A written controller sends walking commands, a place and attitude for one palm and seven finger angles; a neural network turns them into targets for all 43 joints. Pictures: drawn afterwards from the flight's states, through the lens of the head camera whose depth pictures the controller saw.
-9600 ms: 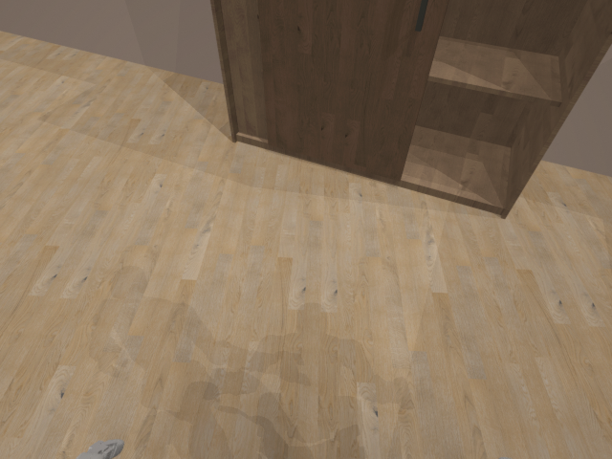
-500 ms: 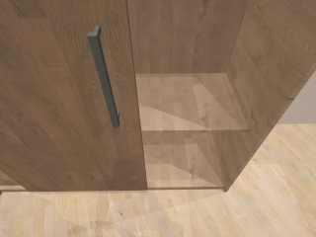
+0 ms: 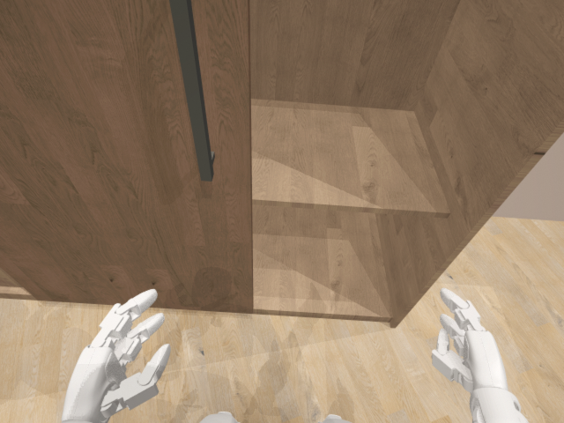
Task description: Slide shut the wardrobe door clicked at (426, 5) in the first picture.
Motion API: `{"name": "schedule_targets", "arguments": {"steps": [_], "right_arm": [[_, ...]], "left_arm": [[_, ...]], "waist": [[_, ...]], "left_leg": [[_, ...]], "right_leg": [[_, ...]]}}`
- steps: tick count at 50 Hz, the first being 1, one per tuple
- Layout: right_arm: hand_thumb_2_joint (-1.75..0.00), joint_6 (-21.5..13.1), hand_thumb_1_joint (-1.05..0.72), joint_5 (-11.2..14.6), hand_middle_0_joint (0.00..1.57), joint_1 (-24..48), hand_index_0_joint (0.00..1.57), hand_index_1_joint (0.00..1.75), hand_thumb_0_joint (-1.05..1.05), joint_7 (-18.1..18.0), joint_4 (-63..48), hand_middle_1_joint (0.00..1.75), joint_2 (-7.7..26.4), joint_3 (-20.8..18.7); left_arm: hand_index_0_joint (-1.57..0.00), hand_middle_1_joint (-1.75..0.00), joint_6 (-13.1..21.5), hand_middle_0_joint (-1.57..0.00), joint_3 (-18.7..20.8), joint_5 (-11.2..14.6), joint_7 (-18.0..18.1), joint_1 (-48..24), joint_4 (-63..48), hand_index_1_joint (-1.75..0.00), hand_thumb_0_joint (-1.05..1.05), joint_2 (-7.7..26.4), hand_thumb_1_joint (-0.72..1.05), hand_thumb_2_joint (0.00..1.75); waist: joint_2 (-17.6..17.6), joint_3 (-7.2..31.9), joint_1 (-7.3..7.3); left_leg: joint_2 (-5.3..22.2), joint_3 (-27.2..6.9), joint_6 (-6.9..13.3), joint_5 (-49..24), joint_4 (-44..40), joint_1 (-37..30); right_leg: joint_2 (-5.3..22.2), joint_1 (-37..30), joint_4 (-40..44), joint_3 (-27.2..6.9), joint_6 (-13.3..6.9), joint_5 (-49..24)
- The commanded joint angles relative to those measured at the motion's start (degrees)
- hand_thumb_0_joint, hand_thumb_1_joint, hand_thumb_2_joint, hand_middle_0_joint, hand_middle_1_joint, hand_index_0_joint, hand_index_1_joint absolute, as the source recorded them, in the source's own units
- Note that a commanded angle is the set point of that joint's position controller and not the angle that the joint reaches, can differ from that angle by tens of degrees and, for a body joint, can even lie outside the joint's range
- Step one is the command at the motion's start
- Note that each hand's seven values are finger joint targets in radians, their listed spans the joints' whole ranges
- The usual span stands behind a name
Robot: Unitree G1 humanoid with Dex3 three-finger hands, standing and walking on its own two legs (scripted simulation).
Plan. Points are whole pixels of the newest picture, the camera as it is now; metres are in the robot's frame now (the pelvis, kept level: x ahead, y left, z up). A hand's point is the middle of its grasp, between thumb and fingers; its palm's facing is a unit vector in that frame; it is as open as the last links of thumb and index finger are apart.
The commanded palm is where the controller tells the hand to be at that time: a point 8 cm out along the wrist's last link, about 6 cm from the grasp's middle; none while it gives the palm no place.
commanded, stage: raise the hand with hooked fingers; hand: left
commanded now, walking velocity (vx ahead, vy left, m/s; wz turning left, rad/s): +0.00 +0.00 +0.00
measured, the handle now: (198, 92) +0.51 +0.18 +0.20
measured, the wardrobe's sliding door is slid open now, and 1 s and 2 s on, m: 0.49 0.49 0.49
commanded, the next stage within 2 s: move the hooked fingers beside the handle in 1.66 s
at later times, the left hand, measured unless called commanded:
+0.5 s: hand (87, 301) +0.23 +0.25 +0.10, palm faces +0.17 -0.98 -0.10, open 11.7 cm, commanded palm +0.19 +0.29 +0.09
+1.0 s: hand (50, 248) +0.26 +0.29 +0.14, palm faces +0.09 -0.99 -0.06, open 13.9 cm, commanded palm +0.24 +0.34 +0.15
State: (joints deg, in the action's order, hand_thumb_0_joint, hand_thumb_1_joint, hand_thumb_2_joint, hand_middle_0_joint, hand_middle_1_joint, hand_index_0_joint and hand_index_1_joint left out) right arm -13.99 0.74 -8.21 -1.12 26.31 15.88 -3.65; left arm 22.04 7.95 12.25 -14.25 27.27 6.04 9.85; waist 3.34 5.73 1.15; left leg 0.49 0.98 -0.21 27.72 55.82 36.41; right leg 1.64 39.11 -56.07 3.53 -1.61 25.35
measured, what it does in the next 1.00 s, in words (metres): stands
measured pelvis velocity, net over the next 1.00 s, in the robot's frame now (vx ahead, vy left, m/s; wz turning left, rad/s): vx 0.02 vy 0.03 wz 0.02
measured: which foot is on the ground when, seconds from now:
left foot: down 0.00-1.00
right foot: down 0.00-1.00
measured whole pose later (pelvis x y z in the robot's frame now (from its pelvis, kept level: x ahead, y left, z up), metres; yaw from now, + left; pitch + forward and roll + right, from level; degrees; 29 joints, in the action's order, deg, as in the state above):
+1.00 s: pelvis +0.02 +0.03 +0.04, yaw +1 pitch +3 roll -2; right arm -17.2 2.4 -13.8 -5.4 34.0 14.5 4.5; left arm 5.2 21.5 18.9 -23.0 5.2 9.1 21.3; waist -2.8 3.3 2.2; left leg -0.1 -0.3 1.6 22.5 41.6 21.9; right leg 1.6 22.1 -37.9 4.9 0.5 18.4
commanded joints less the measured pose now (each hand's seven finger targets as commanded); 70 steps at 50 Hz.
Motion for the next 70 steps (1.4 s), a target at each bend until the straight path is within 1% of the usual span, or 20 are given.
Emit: {"name": "schedule_targets", "arguments": {"steps": [1,5,8,11,15,18,20,22,25,26,28,31,35,40,45,50,58,63,68,70], "right_arm": [[-0.9,-1.8,-0.9,-0.7,0.2,-2.9,0.2,0.3,0.0,-1.2,-6.6,0.3,3.2,-0.8],[-0.9,-4.0,-0.9,-0.4,0.2,-3.3,0.2,0.3,0.0,-2.4,-2.5,0.3,4.8,1.2],[-0.9,-5.1,-0.9,1.1,0.2,-3.2,0.2,0.3,0.0,-3.5,-1.4,0.3,6.1,1.8],[-0.9,-4.1,-0.9,2.5,0.2,-1.8,0.2,0.3,0.0,-4.4,-2.5,0.3,6.5,2.2],[-0.9,-2.7,-0.9,2.3,0.2,1.7,0.2,0.3,0.0,-4.9,-5.2,0.3,4.2,2.5],[-0.9,-3.1,-0.9,1.7,0.2,-0.1,0.2,0.3,0.0,-3.7,-4.1,0.3,2.3,2.5],[-0.9,-3.7,-0.9,1.1,0.2,-1.1,0.2,0.3,0.0,-2.9,-3.1,0.3,2.6,2.1],[-0.9,-4.4,-0.9,0.9,0.2,-2.8,0.2,0.3,0.0,-2.3,-1.9,0.3,3.5,1.8],[-0.9,-5.3,-0.9,1.3,0.2,-3.8,0.2,0.3,0.0,-2.6,-1.0,0.3,5.7,1.8],[-0.9,-5.6,-0.9,1.8,0.2,-4.2,0.2,0.3,0.0,-3.0,-0.9,0.3,6.3,1.7],[-0.9,-6.6,-0.9,2.4,0.2,-4.3,0.2,0.3,0.0,-4.0,-0.8,0.3,7.1,1.7],[-0.9,-7.3,-0.9,2.1,0.2,-4.2,0.2,0.3,0.0,-4.8,-0.6,0.3,7.2,2.0],[-0.9,-7.2,-0.9,1.5,0.2,-4.3,0.2,0.3,0.0,-4.5,0.1,0.3,6.7,2.7],[-0.9,-6.6,-0.9,2.0,0.2,-3.7,0.2,0.3,0.0,-4.2,0.4,0.3,6.9,3.4],[-0.9,-6.2,-0.9,2.4,0.2,-3.4,0.2,0.3,0.0,-5.0,0.0,0.3,7.4,3.8],[-0.9,-6.1,-0.9,1.8,0.2,-2.7,0.2,0.3,0.0,-5.2,0.5,0.3,6.8,4.3],[-0.9,-6.0,-0.9,2.4,0.2,-2.4,0.2,0.3,0.0,-5.9,2.3,0.3,7.3,4.4],[-0.9,-5.6,-0.9,2.5,0.2,-2.4,0.2,0.3,0.0,-5.5,1.2,0.3,7.6,4.0],[-0.9,-5.9,-0.9,1.8,0.2,-2.2,0.2,0.3,0.0,-5.0,0.8,0.3,7.1,3.7],[-0.9,-6.1,-0.9,1.5,0.2,-2.6,0.2,0.3,0.0,-4.9,1.6,0.3,6.9,3.8]], "left_arm": [[-0.24,-0.64,11.0,-0.24,8.8,2.2,5.1,-11.8,-32.1,-0.64,0.0,10.8,0.36,0.67],[-0.25,-0.7,15.2,-0.25,-0.7,2.5,0.7,-16.8,-29.4,-0.7,0.0,6.8,0.27,0.63],[-0.25,-0.75,10.1,-0.25,-0.5,3.2,-4.9,-16.5,-19.5,-0.75,0.0,9.7,0.2,0.6],[-0.25,-0.8,-1.3,-0.25,5.8,4.8,-8.6,-13.2,-10.0,-0.8,0.0,14.0,0.13,0.57],[-0.26,-0.86,-10.6,-0.26,16.5,9.0,-5.0,-8.7,-12.4,-0.86,0.0,17.8,0.04,0.53],[-0.27,-0.9,-7.6,-0.27,18.7,9.8,0.9,-8.8,-20.5,-0.9,0.0,15.8,-0.03,0.5],[-0.27,-0.93,-4.1,-0.27,18.3,7.9,3.0,-9.8,-22.4,-0.93,0.0,16.4,-0.08,0.48],[-0.27,-0.96,-1.5,-0.27,14.9,5.7,2.6,-10.8,-20.1,-0.96,0.0,14.9,-0.13,0.46],[-0.28,-1.0,-1.0,-0.28,9.7,5.4,-1.7,-14.2,-14.8,-1.0,0.0,12.8,-0.2,0.43],[-0.28,-1.02,-1.3,-0.28,9.6,5.8,-3.4,-16.0,-14.2,-1.02,0.0,13.5,-0.22,0.42],[-0.28,-1.05,-2.3,-0.28,11.0,7.0,-6.1,-18.5,-14.4,-1.05,0.0,16.1,-0.27,0.4],[-0.29,-1.1,-3.4,-0.29,16.6,8.2,-6.5,-21.9,-18.0,-1.1,0.0,21.6,-0.34,0.37],[-0.29,-1.15,-3.4,-0.29,20.8,9.0,-3.9,-22.6,-17.3,-1.15,0.0,23.6,-0.43,0.33],[-0.3,-1.2,-7.6,-0.3,16.8,8.4,-5.7,-26.3,-9.6,-1.2,0.0,19.9,-0.5,0.3],[-0.3,-1.2,-13.2,-0.3,17.7,7.9,-8.9,-30.5,-7.7,-1.2,0.0,23.1,-0.5,0.3],[-0.3,-1.2,-11.8,-0.3,23.3,8.6,-8.1,-38.1,-11.5,-1.2,0.0,28.4,-0.5,0.3],[-0.3,-1.2,-14.4,-0.3,21.6,7.9,-11.0,-43.6,-2.2,-1.2,0.0,28.2,-0.5,0.3],[-0.3,-1.2,-16.8,-0.3,21.1,8.7,-12.7,-38.3,0.8,-1.2,0.0,26.4,-0.5,0.3],[-0.3,-1.2,-12.9,-0.3,25.6,8.6,-9.7,-40.7,-6.6,-1.2,0.0,30.4,-0.5,0.3],[-0.3,-1.2,-11.2,-0.3,25.8,7.8,-8.2,-41.5,-7.8,-1.2,0.0,30.8,-0.5,0.3]], "waist": [[-11.4,15.4,-0.44],[-10.4,8.7,-6.26],[-5.3,5.0,-6.87],[-2.2,5.1,-3.21],[0.4,11.3,3.22],[-3.6,12.2,3.76],[-5.0,11.0,3.47],[-7.5,8.4,0.83],[-4.1,2.3,-2.26],[-2.9,3.3,-2.66],[-4.4,5.6,-2.26],[-8.3,11.4,-0.29],[-8.3,9.8,1.16],[-9.8,3.0,0.07],[-6.9,4.9,0.24],[-9.2,8.5,0.94],[-10.5,5.7,0.2],[-4.7,5.4,0.81],[-8.0,9.8,1.63],[-9.7,8.9,1.29]], "left_leg": [[-1.5,-1.0,1.6,-14.8,-4.1,-2.1],[-0.2,-3.2,2.1,-11.5,-1.6,-1.3],[-0.1,-4.2,2.1,-3.7,-3.5,2.7],[-1.0,-3.4,2.1,-2.0,-6.4,5.1],[-1.6,-2.7,1.6,-8.2,-9.6,2.4],[-1.2,-2.6,0.9,-15.5,-11.8,-1.4],[-0.9,-2.7,0.8,-18.7,-12.7,-3.1],[-0.8,-2.1,1.0,-17.5,-13.0,-4.2],[-0.7,-2.6,1.5,-12.5,-13.3,-3.2],[-0.7,-2.6,1.6,-10.6,-13.7,-3.6],[-0.9,-2.6,1.8,-8.6,-14.6,-5.4],[-0.8,-3.5,1.7,-13.2,-16.2,-10.1],[-0.5,-4.1,0.9,-19.7,-18.0,-12.6],[-0.4,-3.9,0.6,-19.3,-20.5,-13.7],[-0.3,-3.9,1.1,-21.1,-21.9,-16.0],[-0.3,-4.4,0.5,-25.3,-22.9,-20.5],[-0.2,-4.1,0.7,-24.6,-25.3,-21.6],[-0.4,-3.8,1.3,-23.8,-25.7,-20.1],[-0.6,-3.2,1.2,-25.7,-25.8,-22.6],[-0.5,-2.8,1.1,-25.5,-25.7,-22.7]], "right_leg": [[-1.9,-7.1,6.8,-3.7,-0.3,-11.5],[-2.6,0.6,7.1,-3.0,-0.1,-8.0],[-2.4,-0.4,10.7,-3.6,0.6,0.9],[-1.1,-6.2,15.6,-5.5,1.1,6.8],[-0.1,-16.6,16.7,-5.3,1.4,3.2],[-1.1,-18.2,14.4,-2.2,0.9,-8.9],[-2.0,-17.6,13.0,-0.9,0.4,-13.5],[-1.9,-14.1,13.5,-0.5,0.6,-13.1],[-2.2,-10.2,15.8,-0.8,0.8,-8.1],[-2.0,-10.4,16.9,-1.3,1.0,-5.8],[-1.6,-12.1,18.9,-2.3,1.2,-2.6],[-1.6,-16.9,18.1,-1.2,0.7,-8.1],[-2.5,-19.1,17.6,0.6,0.2,-15.0],[-2.7,-17.9,19.8,1.1,0.0,-15.9],[-2.7,-21.1,21.7,0.9,0.2,-18.5],[-2.9,-23.3,22.6,0.9,0.1,-21.1],[-2.3,-23.8,25.3,0.7,0.0,-20.9],[-2.3,-24.6,25.9,0.8,0.3,-21.2],[-2.3,-26.8,25.8,0.2,0.2,-22.5],[-2.4,-26.6,26.0,0.0,0.2,-22.3]]}}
